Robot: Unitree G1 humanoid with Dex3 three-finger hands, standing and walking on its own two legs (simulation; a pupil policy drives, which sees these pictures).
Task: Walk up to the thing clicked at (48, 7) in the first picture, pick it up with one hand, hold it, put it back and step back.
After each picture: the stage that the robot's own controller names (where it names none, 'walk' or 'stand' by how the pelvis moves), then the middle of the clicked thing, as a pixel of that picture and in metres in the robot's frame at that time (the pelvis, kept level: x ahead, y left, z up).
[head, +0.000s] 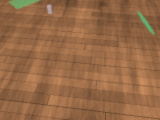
stand; (49, 9) +2.08 +0.49 -0.72
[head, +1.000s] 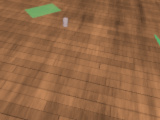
walk; (65, 22) +1.96 +0.22 -0.70
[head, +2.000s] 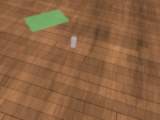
walk; (73, 42) +1.30 +0.04 -0.71
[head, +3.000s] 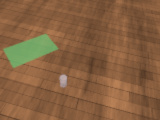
walk; (63, 81) +0.80 +0.12 -0.71
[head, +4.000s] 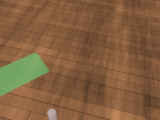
walk; (52, 115) +0.48 +0.20 -0.71
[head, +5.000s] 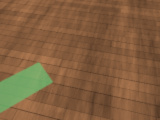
stand; out of the picture +0.36 +0.21 -0.71
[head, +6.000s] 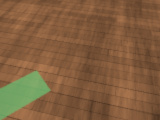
stand; out of the picture +0.33 +0.21 -0.72
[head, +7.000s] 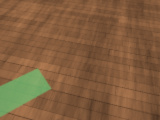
stand; out of the picture +0.36 +0.20 -0.73
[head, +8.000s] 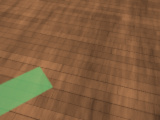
stand; out of the picture +0.35 +0.20 -0.73
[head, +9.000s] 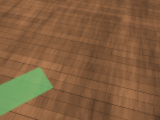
stand; out of the picture +0.35 +0.20 -0.73
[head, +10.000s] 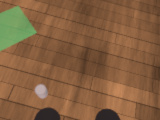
go down; (41, 91) +0.39 +0.20 -0.53
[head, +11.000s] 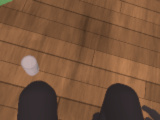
go down; (30, 66) +0.43 +0.24 -0.32
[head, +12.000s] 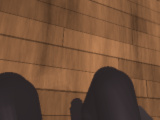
close in; out of the picture +0.41 +0.27 -0.24
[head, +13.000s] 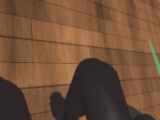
close; out of the picture +0.41 +0.29 -0.22
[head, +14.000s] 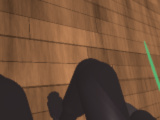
lift; out of the picture +0.40 +0.29 -0.22
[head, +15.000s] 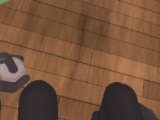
lift; (14, 74) +0.33 +0.24 -0.08
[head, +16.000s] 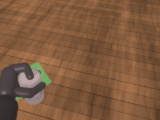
hold; (32, 87) +0.33 +0.18 +0.04
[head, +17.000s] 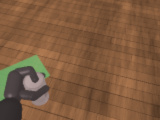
hold; (37, 89) +0.33 +0.17 -0.01
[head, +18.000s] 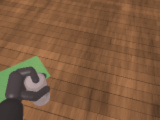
hold; (38, 89) +0.33 +0.17 -0.01
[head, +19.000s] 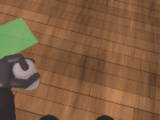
crouch; (27, 75) +0.37 +0.19 -0.07
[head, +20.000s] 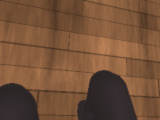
lower; out of the picture +0.48 +0.29 -0.11
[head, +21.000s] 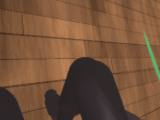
lower; out of the picture +0.43 +0.31 -0.22
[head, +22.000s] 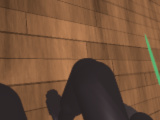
lower; out of the picture +0.43 +0.31 -0.23
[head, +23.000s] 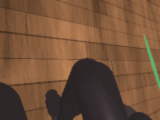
lower; out of the picture +0.42 +0.31 -0.23
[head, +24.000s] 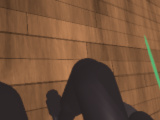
lower; out of the picture +0.42 +0.31 -0.23
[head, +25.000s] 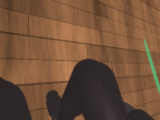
open; out of the picture +0.42 +0.29 -0.23
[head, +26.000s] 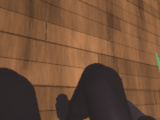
stand; out of the picture +0.42 +0.28 -0.24
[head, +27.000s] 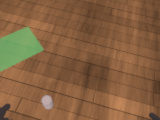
stand; (47, 102) +0.41 +0.20 -0.57
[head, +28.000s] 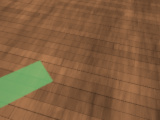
stand; out of the picture +0.39 +0.19 -0.67
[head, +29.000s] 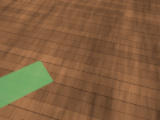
stand; out of the picture +0.39 +0.18 -0.67
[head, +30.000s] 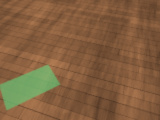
stand; out of the picture +0.41 +0.18 -0.72
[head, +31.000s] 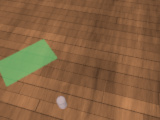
walk; (61, 102) +0.47 +0.21 -0.69
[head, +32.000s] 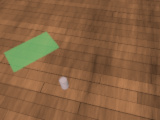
walk; (64, 83) +0.68 +0.22 -0.71
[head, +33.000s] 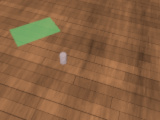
stand; (63, 58) +0.99 +0.17 -0.71
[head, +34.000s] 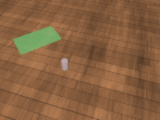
stand; (64, 64) +1.01 +0.19 -0.72
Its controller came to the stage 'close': yes
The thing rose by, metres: 0.70
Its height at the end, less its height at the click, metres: +0.00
